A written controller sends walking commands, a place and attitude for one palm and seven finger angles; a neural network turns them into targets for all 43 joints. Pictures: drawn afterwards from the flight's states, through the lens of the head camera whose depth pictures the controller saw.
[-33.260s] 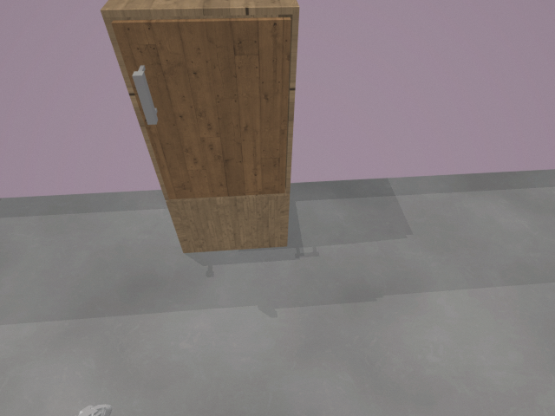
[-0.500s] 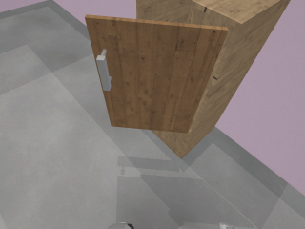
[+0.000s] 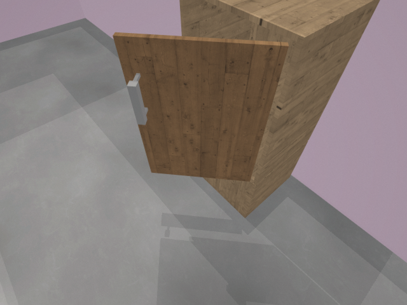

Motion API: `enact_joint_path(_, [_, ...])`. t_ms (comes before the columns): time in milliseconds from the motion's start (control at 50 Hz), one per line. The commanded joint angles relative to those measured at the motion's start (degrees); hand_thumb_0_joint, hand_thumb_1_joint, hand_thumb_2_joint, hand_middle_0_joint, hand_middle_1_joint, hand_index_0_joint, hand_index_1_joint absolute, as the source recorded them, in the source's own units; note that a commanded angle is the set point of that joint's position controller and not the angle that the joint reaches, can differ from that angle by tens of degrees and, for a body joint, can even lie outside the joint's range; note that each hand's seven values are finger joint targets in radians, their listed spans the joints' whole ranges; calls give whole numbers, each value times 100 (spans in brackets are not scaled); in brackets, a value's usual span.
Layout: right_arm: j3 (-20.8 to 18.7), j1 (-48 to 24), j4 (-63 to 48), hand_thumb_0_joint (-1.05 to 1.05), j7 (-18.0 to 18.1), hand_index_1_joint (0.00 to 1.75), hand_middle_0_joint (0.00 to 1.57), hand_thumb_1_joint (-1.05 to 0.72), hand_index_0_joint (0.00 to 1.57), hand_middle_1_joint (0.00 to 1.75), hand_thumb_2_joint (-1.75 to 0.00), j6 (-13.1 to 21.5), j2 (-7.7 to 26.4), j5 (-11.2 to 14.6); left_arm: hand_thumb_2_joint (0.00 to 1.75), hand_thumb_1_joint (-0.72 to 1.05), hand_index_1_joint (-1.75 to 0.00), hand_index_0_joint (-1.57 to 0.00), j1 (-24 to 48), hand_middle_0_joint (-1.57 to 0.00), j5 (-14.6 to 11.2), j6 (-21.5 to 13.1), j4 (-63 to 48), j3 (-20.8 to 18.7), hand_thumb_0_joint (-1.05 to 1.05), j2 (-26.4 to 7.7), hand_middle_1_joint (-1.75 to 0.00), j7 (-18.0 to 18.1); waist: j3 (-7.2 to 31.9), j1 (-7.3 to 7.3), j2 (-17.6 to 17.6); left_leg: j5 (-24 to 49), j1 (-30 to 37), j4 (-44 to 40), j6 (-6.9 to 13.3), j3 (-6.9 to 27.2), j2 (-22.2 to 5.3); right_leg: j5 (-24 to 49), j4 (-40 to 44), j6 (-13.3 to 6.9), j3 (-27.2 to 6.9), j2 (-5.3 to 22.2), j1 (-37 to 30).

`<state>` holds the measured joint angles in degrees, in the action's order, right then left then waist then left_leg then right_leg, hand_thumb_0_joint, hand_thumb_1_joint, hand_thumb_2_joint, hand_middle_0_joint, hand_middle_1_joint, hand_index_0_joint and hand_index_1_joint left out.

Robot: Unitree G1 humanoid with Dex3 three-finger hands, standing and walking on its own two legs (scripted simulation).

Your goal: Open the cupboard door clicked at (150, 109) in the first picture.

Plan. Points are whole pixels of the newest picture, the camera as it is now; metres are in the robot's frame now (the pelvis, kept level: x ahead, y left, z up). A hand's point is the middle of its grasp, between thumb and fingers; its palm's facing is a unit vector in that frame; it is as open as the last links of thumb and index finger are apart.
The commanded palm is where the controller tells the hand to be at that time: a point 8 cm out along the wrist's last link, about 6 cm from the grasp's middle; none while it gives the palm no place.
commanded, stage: come to a stop and stand still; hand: left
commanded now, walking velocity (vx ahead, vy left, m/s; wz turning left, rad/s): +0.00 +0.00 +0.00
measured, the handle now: (139, 99) +0.62 +0.24 +0.02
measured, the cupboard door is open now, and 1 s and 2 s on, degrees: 43 43 43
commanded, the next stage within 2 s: look again from close up in 0.50 s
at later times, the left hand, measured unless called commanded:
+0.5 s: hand out of the picture +0.03 +0.24 -0.18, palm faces -0.02 -0.97 -0.23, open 7.4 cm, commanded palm none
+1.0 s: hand out of the picture -0.01 +0.19 -0.18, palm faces -0.03 -0.98 -0.18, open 7.4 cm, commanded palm none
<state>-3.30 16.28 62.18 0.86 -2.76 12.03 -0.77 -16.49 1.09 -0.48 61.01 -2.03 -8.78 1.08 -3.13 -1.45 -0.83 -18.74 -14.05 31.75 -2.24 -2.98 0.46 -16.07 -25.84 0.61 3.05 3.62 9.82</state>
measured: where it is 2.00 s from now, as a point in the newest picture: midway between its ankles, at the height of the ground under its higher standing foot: outside the picture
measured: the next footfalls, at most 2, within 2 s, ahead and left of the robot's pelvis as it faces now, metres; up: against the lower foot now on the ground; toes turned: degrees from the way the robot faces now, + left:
left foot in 0.04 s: +0.02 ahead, +0.12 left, +0.00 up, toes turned +3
right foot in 1.76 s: +0.08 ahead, -0.08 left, +0.00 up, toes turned -1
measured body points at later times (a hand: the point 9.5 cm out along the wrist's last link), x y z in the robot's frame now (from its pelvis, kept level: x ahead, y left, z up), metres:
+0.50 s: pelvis -0.01 +0.06 -0.01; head +0.00 +0.05 +0.44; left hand +0.03 +0.30 -0.16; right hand +0.05 -0.18 -0.16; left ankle -0.02 +0.11 -0.74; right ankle -0.03 -0.12 -0.74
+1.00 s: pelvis -0.01 +0.02 +0.00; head +0.01 +0.03 +0.45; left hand +0.00 +0.24 -0.16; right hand -0.02 -0.20 -0.16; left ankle -0.02 +0.11 -0.74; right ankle -0.03 -0.12 -0.74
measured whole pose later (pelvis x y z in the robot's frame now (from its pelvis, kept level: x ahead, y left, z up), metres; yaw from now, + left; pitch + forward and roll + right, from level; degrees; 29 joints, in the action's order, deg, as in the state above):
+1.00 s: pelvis -0.01 +0.02 +0.00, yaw -2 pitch -1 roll +0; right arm 0.2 15.8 63.8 1.5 1.1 8.6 -0.7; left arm -16.2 0.8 0.0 63.0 0.8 -8.6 1.6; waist -2.6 -0.2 -0.4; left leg -15.5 -10.2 26.3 2.4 -6.1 0.5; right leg -15.5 -27.0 2.7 0.4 3.6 10.7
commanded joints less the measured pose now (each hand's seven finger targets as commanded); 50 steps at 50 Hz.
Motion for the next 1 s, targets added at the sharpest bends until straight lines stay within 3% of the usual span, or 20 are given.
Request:
enact_joint_path(0, [110,225,-738,0,-29,30,20,-90,20,30,-90,322,270,-7,90,90,-30,-20,-278,-20,0,-200,-326,-100,0,-1186,-30,314,745,259,297,412,85,-186,250,132,-377,2520,-255,-468,-865,835,-291])
enact_joint_path(20, [145,321,-790,0,-57,30,20,-90,20,30,-90,332,379,-38,90,90,-30,-20,-163,-20,40,-184,-402,-134,0,-1059,-30,283,670,251,482,638,11,-370,274,208,-608,1599,-424,-456,-568,636,-132])
enact_joint_path(40, [167,253,-813,0,-22,30,20,-90,20,30,-90,349,465,-64,90,90,-30,-20,-184,-20,15,-153,-412,-63,0,-852,-30,241,576,203,603,1428,16,-264,388,467,-698,1174,-590,-374,-372,379,107])
enact_joint_path(60, [177,225,-846,0,-7,30,20,-90,20,30,-90,394,515,-51,90,90,-30,-20,-172,-20,23,-91,-367,-12,0,-767,-30,218,568,202,1199,2687,207,-438,466,721,-840,795,-824,-299,-110,201,226])
enact_joint_path(80, [195,211,-868,0,35,30,20,-90,20,30,-90,404,595,-34,90,90,-30,-20,-233,-20,5,-47,-340,45,0,-684,-30,208,470,152,1312,3392,301,-569,608,893,-1003,42,-863,-208,16,-2,315])
enact_joint_path(100, [201,162,-874,0,71,30,20,-90,20,30,-90,409,640,-21,90,90,-30,-20,-284,-20,-7,-22,-298,88,0,-616,-30,202,388,111,1139,3620,364,-603,702,904,-1069,-310,-810,-180,7,-67,374])
enact_joint_path(120, [216,123,-896,0,89,30,20,-90,20,30,-90,420,596,-26,90,90,-30,-20,-245,-20,6,-19,-289,110,0,-593,-30,193,239,80,908,3742,288,-587,724,868,-1037,-193,-707,-176,-15,-54,349])
enact_joint_path(200, [197,-55,-935,0,80,30,20,-90,20,30,-90,416,599,-5,90,90,-30,-20,-230,-20,-9,24,-296,133,0,-658,-30,151,45,102,28,1879,84,-839,578,694,-754,327,-324,-155,-280,105,319])
enact_joint_path(220, [196,-75,-920,0,70,30,20,-90,20,30,-90,422,603,-13,90,90,-30,-20,-144,-20,10,40,-335,129,0,-698,-30,137,-107,112,151,1712,-47,-984,565,709,-726,333,-349,-146,-256,106,327])
enact_joint_path(300, [200,-178,-886,0,60,30,20,-90,20,30,-90,447,653,-23,90,90,-30,-20,-191,-20,13,62,-372,136,0,-739,-30,118,-41,74,212,1161,34,-1254,562,751,-742,277,-250,-110,-295,125,391])
enact_joint_path(360, [201,-123,-830,0,67,30,20,-90,20,30,-90,475,638,-26,90,90,-30,-20,-151,-20,12,52,-410,128,0,-790,-30,122,129,95,145,1633,226,-1204,536,682,-730,499,-236,-102,-321,155,329])
enact_joint_path(460, [209,-120,-717,0,67,30,20,-90,20,30,-90,493,613,-25,90,90,-30,-20,-138,-20,7,52,-411,131,0,-828,-30,114,155,77,149,1693,292,-1225,527,623,-713,597,-139,-87,-356,200,294])
enact_joint_path(600, [232,-21,-510,0,71,30,20,-90,20,30,-90,495,574,-13,90,90,-30,-20,-130,-20,-2,59,-318,140,0,-795,-30,98,82,81,227,1352,215,-1317,519,572,-705,597,-22,-93,-362,223,225])
enact_joint_path(980, [254,233,-27,0,88,30,20,-90,20,30,-90,482,259,29,90,90,-30,-20,-326,-20,-24,-32,40,180,0,-584,-30,113,47,113,-24,1188,323,-1132,458,347,-648,898,241,-155,-541,276,233])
